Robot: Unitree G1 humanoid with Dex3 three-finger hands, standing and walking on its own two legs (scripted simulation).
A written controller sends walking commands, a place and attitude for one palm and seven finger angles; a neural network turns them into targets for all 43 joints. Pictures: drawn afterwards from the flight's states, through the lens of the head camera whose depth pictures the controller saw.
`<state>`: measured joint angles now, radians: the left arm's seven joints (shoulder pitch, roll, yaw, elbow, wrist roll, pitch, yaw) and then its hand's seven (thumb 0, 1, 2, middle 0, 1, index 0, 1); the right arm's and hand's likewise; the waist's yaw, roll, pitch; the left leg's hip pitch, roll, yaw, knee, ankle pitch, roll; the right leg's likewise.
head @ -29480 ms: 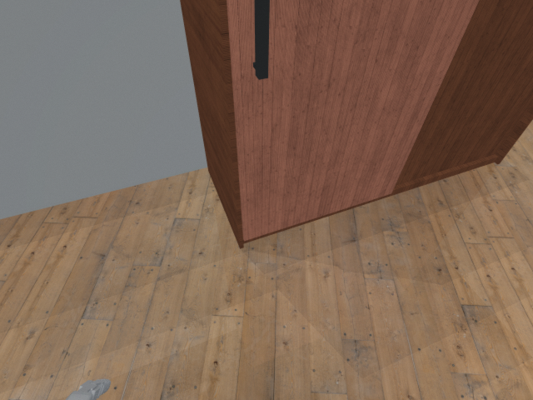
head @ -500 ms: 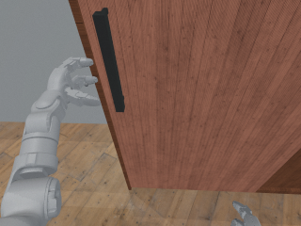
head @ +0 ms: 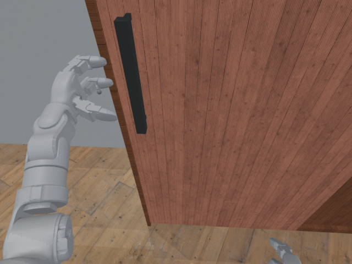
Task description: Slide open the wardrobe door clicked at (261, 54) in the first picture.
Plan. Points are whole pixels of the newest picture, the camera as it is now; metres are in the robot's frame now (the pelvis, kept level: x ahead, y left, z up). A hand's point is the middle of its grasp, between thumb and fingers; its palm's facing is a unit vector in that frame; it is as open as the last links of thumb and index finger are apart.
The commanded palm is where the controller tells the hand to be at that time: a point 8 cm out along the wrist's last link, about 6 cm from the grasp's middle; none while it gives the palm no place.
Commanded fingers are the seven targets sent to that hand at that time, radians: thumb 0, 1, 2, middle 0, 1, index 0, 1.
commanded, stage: move the hooked fingers beside the handle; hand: left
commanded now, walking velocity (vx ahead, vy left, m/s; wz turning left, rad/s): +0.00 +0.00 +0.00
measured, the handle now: (136, 81) +0.47 +0.12 +0.20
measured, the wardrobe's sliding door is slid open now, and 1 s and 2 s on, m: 0.00 0.00 0.00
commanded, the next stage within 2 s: feel for the door with the fingertips in 1.20 s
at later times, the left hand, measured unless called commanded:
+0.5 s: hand (103, 99) +0.41 +0.19 +0.19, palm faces +0.03 -1.00 -0.01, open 14.0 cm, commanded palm +0.38 +0.23 +0.21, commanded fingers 0.00 -0.50 0.30 -0.30 -1.20 -0.30 -1.20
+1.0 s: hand (98, 90) +0.39 +0.18 +0.23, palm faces +0.00 -1.00 -0.01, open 14.0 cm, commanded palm +0.37 +0.23 +0.21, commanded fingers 0.00 -0.50 0.30 -0.30 -1.20 -0.30 -1.20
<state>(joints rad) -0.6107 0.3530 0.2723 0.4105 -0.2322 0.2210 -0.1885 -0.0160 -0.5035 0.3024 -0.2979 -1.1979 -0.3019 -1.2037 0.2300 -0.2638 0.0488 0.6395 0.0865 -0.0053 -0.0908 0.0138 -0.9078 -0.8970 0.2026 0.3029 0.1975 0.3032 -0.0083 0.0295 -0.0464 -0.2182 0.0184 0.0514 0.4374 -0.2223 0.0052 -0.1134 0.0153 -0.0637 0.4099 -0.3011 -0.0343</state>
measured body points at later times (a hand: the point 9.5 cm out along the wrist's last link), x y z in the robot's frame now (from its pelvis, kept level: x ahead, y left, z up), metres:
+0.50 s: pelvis -0.01 +0.01 +0.00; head -0.01 -0.01 +0.45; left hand +0.41 +0.24 +0.20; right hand +0.13 -0.24 -0.10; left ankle +0.01 +0.12 -0.74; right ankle -0.05 -0.09 -0.74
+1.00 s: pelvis -0.01 +0.00 +0.00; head -0.02 -0.01 +0.45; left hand +0.38 +0.23 +0.24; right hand +0.15 -0.25 -0.09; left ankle +0.01 +0.12 -0.74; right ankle -0.05 -0.09 -0.74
